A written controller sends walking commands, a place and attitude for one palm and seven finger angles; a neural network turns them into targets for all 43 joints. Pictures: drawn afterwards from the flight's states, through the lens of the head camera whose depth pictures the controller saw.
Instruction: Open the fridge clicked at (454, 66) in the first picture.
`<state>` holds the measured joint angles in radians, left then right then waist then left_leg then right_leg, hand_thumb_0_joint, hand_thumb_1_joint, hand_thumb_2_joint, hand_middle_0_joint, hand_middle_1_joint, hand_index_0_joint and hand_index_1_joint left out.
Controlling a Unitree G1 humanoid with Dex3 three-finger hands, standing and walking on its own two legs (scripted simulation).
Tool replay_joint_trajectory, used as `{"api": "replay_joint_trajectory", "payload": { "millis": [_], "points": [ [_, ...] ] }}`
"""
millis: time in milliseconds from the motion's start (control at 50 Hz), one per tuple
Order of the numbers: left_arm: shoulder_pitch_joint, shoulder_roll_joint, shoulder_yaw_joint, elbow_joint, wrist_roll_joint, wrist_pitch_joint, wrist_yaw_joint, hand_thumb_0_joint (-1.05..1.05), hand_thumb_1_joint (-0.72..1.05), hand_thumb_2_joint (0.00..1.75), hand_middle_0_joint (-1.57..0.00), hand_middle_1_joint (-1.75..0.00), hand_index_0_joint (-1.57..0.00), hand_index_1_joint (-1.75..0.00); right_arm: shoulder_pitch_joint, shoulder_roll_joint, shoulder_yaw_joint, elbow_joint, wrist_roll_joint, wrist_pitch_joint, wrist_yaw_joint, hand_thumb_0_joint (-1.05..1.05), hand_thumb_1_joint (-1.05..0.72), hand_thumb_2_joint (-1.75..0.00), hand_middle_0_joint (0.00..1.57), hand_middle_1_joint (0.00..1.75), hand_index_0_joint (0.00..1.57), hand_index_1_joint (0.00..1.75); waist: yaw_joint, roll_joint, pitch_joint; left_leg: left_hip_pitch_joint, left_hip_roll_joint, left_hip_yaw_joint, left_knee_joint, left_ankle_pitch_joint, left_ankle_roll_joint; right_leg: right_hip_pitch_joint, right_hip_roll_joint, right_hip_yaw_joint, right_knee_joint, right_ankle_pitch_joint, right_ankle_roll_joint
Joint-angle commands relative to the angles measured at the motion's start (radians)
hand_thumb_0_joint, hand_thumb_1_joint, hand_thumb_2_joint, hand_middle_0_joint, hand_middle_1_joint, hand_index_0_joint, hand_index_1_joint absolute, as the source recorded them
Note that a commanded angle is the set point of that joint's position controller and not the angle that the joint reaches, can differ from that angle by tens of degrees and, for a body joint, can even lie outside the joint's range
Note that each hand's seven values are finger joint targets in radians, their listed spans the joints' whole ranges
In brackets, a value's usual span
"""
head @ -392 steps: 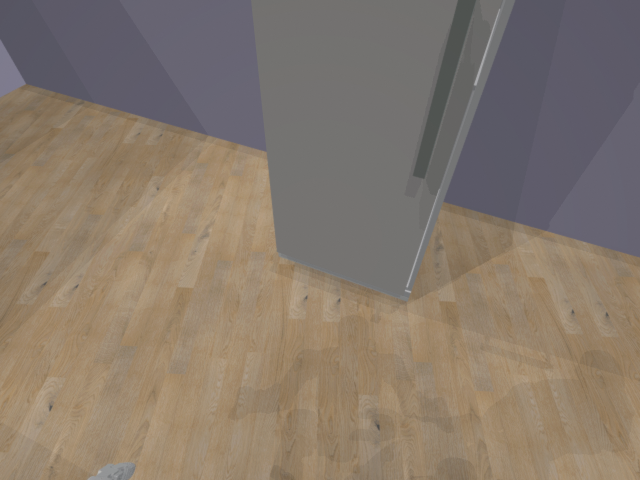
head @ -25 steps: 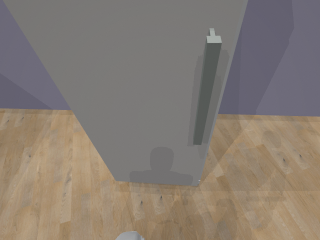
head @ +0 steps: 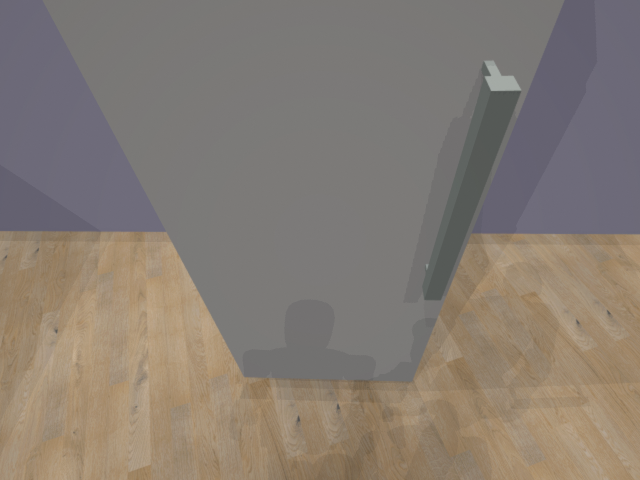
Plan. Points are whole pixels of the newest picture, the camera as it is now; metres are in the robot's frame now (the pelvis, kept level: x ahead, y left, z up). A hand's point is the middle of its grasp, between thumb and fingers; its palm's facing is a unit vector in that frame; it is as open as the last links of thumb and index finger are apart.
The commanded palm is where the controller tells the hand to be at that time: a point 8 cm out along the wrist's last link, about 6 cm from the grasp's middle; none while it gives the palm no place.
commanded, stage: come to a stop and stand still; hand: right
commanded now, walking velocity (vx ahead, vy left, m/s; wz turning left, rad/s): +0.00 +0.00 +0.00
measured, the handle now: (453, 206) +0.45 -0.16 +0.09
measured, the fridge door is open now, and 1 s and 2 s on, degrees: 0 0 0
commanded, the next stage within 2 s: look again from close up in 1.28 s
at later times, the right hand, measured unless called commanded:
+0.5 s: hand out of the picture +0.00 -0.18 -0.16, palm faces -0.02 +0.96 -0.26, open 7.4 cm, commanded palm none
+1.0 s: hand out of the picture +0.03 -0.14 -0.16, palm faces -0.02 +0.97 -0.23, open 7.3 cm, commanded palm none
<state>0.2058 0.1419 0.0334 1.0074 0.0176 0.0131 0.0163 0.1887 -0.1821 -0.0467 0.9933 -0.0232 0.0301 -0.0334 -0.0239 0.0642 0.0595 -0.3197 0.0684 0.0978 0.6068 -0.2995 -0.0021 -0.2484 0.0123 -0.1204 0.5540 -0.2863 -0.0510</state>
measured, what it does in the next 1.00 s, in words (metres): stands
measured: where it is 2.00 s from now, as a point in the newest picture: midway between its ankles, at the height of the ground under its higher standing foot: outside the picture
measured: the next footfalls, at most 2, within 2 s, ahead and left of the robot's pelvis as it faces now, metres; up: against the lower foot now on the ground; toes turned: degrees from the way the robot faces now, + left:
none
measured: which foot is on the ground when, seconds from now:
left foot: down 0.00-1.00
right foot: down 0.00-1.00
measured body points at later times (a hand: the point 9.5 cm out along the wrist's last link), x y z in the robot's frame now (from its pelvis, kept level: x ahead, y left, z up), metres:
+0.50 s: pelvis -0.01 +0.01 +0.01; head +0.00 +0.04 +0.45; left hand +0.03 +0.25 -0.16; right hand +0.00 -0.23 -0.14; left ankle -0.01 +0.15 -0.73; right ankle +0.00 -0.08 -0.73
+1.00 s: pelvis +0.01 +0.04 +0.01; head +0.03 +0.06 +0.46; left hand +0.00 +0.25 -0.16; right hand +0.03 -0.19 -0.14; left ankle -0.01 +0.15 -0.73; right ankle +0.00 -0.08 -0.73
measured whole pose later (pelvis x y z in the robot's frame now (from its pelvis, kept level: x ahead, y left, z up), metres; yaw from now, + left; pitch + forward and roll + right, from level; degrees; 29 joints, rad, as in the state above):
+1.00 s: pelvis +0.01 +0.04 +0.01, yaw +1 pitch -1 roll -1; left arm 0.28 0.14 -0.01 1.13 0.01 -0.01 0.02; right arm 0.24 -0.16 0.01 1.11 -0.02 -0.02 -0.03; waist 0.01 -0.02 0.05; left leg -0.17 0.01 0.02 0.48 -0.29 0.02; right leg -0.17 -0.04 -0.11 0.42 -0.24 0.01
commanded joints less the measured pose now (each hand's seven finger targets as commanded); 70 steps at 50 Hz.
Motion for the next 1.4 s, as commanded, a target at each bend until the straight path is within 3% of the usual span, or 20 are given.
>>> {"api": "replay_joint_trajectory", "payload": {
  "millis": [0,60,80,100,120,140,160,180,200,220,260,320,340,420,480,560,660,820,1120,1380],
  "points": [
    [0.022,0.135,0.021,-0.053,0.008,-0.017,0.02,0.0,0.9,0.9,-0.2,-0.3,-0.2,-0.3,0.048,-0.05,-0.012,-0.04,-0.001,0.005,-0.004,0.0,-0.9,-0.9,0.2,0.3,0.2,0.3,-0.003,-0.22,-0.023,-0.023,-0.001,-0.064,0.228,-0.192,0.0,-0.009,-0.283,0.251,-0.268,0.441,-0.14],
    [0.011,0.139,0.023,-0.055,0.01,-0.021,0.02,0.0,0.9,0.9,-0.2,-0.3,-0.2,-0.3,0.081,-0.014,0.002,-0.017,-0.003,-0.005,0.0,0.0,-0.9,-0.9,0.2,0.3,0.2,0.3,-0.005,-0.168,-0.06,-0.011,0.0,-0.055,0.141,-0.151,-0.008,0.062,-0.257,0.203,-0.226,0.481,-0.135],
    [-0.093,0.211,0.027,-0.098,-0.013,-0.031,0.01,0.0,0.9,0.9,-0.2,-0.3,-0.2,-0.3,0.236,-0.071,0.019,0.058,0.012,-0.035,-0.037,0.0,-0.9,-0.9,0.2,0.3,0.2,0.3,-0.049,-0.235,-0.124,0.006,0.06,-0.16,-0.011,-0.003,0.027,0.092,-0.269,0.178,0.049,0.665,-0.079],
    [-0.045,0.123,0.018,-0.142,-0.009,-0.026,-0.009,0.0,0.9,0.9,-0.2,-0.3,-0.2,-0.3,0.196,-0.129,0.006,-0.009,0.002,-0.055,-0.032,0.0,-0.9,-0.9,0.2,0.3,0.2,0.3,-0.031,-0.05,-0.128,0.08,0.096,-0.255,-0.184,0.083,0.046,-0.038,-0.144,0.11,0.076,0.242,-0.013],
    [0.022,0.098,0.004,-0.139,-0.008,-0.026,-0.012,0.0,0.9,0.9,-0.2,-0.3,-0.2,-0.3,0.131,-0.148,0.014,-0.023,-0.002,-0.071,-0.027,0.0,-0.9,-0.9,0.2,0.3,0.2,0.3,0.04,0.025,-0.115,0.061,0.185,-0.351,-0.197,0.221,0.105,-0.037,-0.077,0.071,0.065,0.01,0.034],
    [0.064,0.07,-0.002,-0.132,-0.001,-0.028,-0.018,0.0,0.9,0.9,-0.2,-0.3,-0.2,-0.3,0.083,-0.174,0.018,-0.049,-0.004,-0.077,-0.018,0.0,-0.9,-0.9,0.2,0.3,0.2,0.3,0.057,-0.041,-0.129,0.024,0.193,-0.323,-0.161,0.298,0.122,0.044,-0.041,0.065,-0.018,-0.039,0.051],
    [0.101,0.087,0.004,-0.124,-0.005,-0.036,-0.02,0.0,0.9,0.9,-0.2,-0.3,-0.2,-0.3,0.062,-0.172,0.019,-0.053,-0.006,-0.067,-0.016,0.0,-0.9,-0.9,0.2,0.3,0.2,0.3,0.078,-0.11,-0.15,0.011,0.114,-0.234,-0.067,0.264,0.091,0.116,-0.048,0.09,-0.097,0.071,0.042],
    [0.089,0.142,0.012,-0.113,-0.004,-0.039,-0.014,0.0,0.9,0.9,-0.2,-0.3,-0.2,-0.3,0.074,-0.15,0.02,-0.045,0.0,-0.056,-0.013,0.0,-0.9,-0.9,0.2,0.3,0.2,0.3,0.056,-0.125,-0.141,0.001,0.025,-0.154,-0.03,0.149,0.041,0.121,-0.134,0.156,-0.072,0.242,0.006],
    [0.068,0.161,0.014,-0.118,-0.006,-0.038,-0.007,0.0,0.9,0.9,-0.2,-0.3,-0.2,-0.3,0.096,-0.119,0.026,-0.034,0.005,-0.047,-0.015,0.0,-0.9,-0.9,0.2,0.3,0.2,0.3,0.036,-0.114,-0.117,0.024,-0.009,-0.111,-0.031,0.055,0.02,0.091,-0.176,0.187,-0.098,0.302,-0.027],
    [0.048,0.169,0.012,-0.121,-0.008,-0.033,-0.003,0.0,0.9,0.9,-0.2,-0.3,-0.2,-0.3,0.115,-0.098,0.035,-0.023,0.005,-0.04,-0.015,0.0,-0.9,-0.9,0.2,0.3,0.2,0.3,0.024,-0.067,-0.067,0.033,-0.016,-0.106,-0.058,0.009,0.016,0.039,-0.178,0.185,-0.117,0.231,-0.036],
    [0.027,0.155,0.006,-0.122,-0.007,-0.029,-0.003,0.0,0.9,0.9,-0.2,-0.3,-0.2,-0.3,0.117,-0.092,0.042,-0.019,0.003,-0.04,-0.011,0.0,-0.9,-0.9,0.2,0.3,0.2,0.3,0.021,-0.023,0.013,0.014,0.005,-0.148,-0.121,0.02,0.027,-0.009,-0.138,0.157,-0.142,0.09,-0.016],
    [0.045,0.146,0.005,-0.103,-0.003,-0.023,-0.009,0.0,0.9,0.9,-0.2,-0.3,-0.2,-0.3,0.11,-0.112,0.041,-0.021,0.003,-0.038,-0.006,0.0,-0.9,-0.9,0.2,0.3,0.2,0.3,0.035,-0.05,0.065,-0.042,0.012,-0.179,-0.176,-0.103,0.036,-0.026,-0.112,0.156,-0.204,-0.125,0.003],
    [0.051,0.143,0.003,-0.097,-0.001,-0.025,-0.009,0.0,0.9,0.9,-0.2,-0.3,-0.2,-0.3,0.117,-0.113,0.04,-0.021,0.0,-0.041,-0.004,0.0,-0.9,-0.9,0.2,0.3,0.2,0.3,0.033,-0.073,0.051,-0.028,0.012,-0.177,-0.18,-0.09,0.038,-0.017,-0.112,0.157,-0.212,-0.118,0.002],
    [0.078,0.144,-0.006,-0.066,-0.001,-0.034,-0.008,0.0,0.9,0.9,-0.2,-0.3,-0.2,-0.3,0.123,-0.116,0.041,-0.006,0.005,-0.048,-0.001,0.0,-0.9,-0.9,0.2,0.3,0.2,0.3,0.033,-0.031,0.004,-0.004,0.025,-0.188,-0.203,-0.052,0.037,0.025,-0.109,0.138,-0.208,-0.056,0.006],
    [0.088,0.138,-0.014,-0.039,-0.002,-0.039,-0.006,0.0,0.9,0.9,-0.2,-0.3,-0.2,-0.3,0.119,-0.118,0.042,0.003,0.007,-0.051,-0.001,0.0,-0.9,-0.9,0.2,0.3,0.2,0.3,0.03,-0.052,0.005,0.015,0.029,-0.19,-0.209,-0.009,0.039,0.035,-0.11,0.13,-0.211,-0.002,0.011],
    [0.107,0.129,-0.021,0.002,-0.003,-0.045,-0.002,0.0,0.9,0.9,-0.2,-0.3,-0.2,-0.3,0.117,-0.115,0.042,0.022,0.009,-0.057,-0.001,0.0,-0.9,-0.9,0.2,0.3,0.2,0.3,0.026,-0.023,-0.02,0.057,0.04,-0.185,-0.21,0.087,0.039,0.059,-0.112,0.114,-0.194,0.09,0.017],
    [0.126,0.114,-0.026,0.043,-0.004,-0.045,0.002,0.0,0.9,0.9,-0.2,-0.3,-0.2,-0.3,0.112,-0.108,0.042,0.045,0.012,-0.058,-0.003,0.0,-0.9,-0.9,0.2,0.3,0.2,0.3,0.024,-0.053,-0.018,0.081,0.042,-0.18,-0.21,0.143,0.043,0.068,-0.115,0.105,-0.195,0.127,0.025],
    [0.143,0.096,-0.028,0.087,-0.004,-0.046,0.009,0.0,0.9,0.9,-0.2,-0.3,-0.2,-0.3,0.105,-0.097,0.039,0.074,0.013,-0.059,-0.004,0.0,-0.9,-0.9,0.2,0.3,0.2,0.3,0.024,-0.069,-0.02,0.106,0.04,-0.169,-0.213,0.201,0.045,0.086,-0.123,0.098,-0.198,0.167,0.031],
    [0.118,0.096,-0.025,0.105,-0.005,-0.043,0.015,0.0,0.9,0.9,-0.2,-0.3,-0.2,-0.3,0.12,-0.094,0.036,0.097,0.011,-0.066,-0.007,0.0,-0.9,-0.9,0.2,0.3,0.2,0.3,0.027,-0.046,-0.025,0.129,0.044,-0.168,-0.226,0.336,0.045,0.132,-0.128,0.088,-0.188,0.224,0.04],
    [0.1,0.099,-0.027,0.109,-0.004,-0.04,0.018,0.0,0.9,0.9,-0.2,-0.3,-0.2,-0.3,0.126,-0.092,0.035,0.105,0.01,-0.065,-0.005,0.0,-0.9,-0.9,0.2,0.3,0.2,0.3,0.024,-0.06,-0.001,0.131,0.044,-0.163,-0.253,0.312,0.044,0.131,-0.127,0.094,-0.2,0.213,0.044]
  ]
}}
